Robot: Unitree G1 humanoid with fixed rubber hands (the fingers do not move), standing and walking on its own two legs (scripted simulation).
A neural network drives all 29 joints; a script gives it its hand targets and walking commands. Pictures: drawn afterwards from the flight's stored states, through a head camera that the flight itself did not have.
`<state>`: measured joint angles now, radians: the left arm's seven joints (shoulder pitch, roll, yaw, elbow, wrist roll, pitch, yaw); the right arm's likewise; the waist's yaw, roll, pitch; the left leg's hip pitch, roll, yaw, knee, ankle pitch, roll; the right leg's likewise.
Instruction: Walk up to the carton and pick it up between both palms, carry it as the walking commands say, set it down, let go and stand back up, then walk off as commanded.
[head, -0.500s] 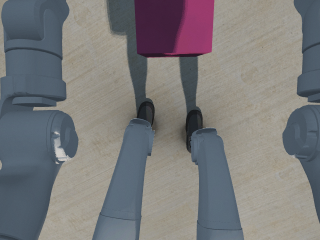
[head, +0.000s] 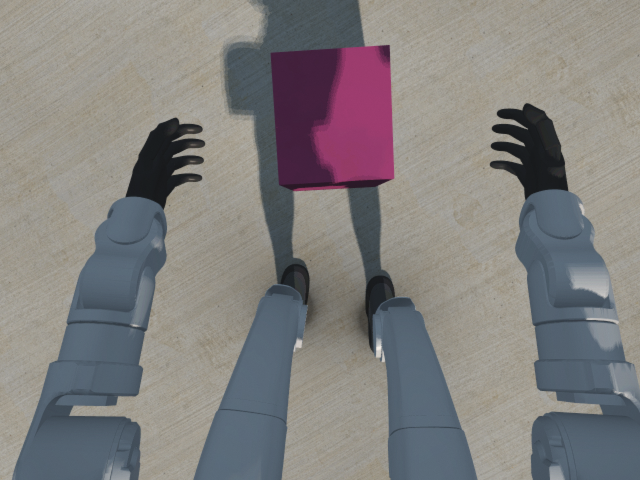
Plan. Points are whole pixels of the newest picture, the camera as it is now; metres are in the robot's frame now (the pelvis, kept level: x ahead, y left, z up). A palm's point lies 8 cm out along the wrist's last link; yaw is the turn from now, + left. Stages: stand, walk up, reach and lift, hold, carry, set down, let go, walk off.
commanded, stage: let go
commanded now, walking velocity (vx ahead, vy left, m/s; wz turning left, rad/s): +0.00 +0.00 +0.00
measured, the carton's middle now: (332, 132) +0.53 +0.04 -0.56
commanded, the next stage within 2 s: stand in 1.02 s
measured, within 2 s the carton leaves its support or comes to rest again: neither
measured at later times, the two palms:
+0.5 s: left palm (81, 355) +0.24 +0.22 -0.02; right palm (617, 362) +0.27 -0.21 -0.02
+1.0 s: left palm (65, 343) +0.25 +0.23 -0.01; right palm out of the picture +0.26 -0.22 +0.00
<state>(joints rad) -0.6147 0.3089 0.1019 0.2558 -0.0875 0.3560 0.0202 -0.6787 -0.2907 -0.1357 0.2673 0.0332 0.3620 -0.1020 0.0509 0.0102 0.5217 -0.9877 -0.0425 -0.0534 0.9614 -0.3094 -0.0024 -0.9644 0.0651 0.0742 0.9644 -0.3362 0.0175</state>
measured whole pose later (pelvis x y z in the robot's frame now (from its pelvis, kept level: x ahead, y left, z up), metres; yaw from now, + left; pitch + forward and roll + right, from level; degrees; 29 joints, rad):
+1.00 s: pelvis +0.10 +0.01 +0.07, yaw +1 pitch -4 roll +0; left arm 0.23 0.19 0.02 0.42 0.02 0.16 -0.04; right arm 0.23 -0.18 -0.06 0.46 -0.01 0.10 0.05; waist 0.00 -0.01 0.09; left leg -0.12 -0.04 -0.05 0.49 -0.30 0.02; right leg -0.09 0.02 0.06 0.47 -0.32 0.01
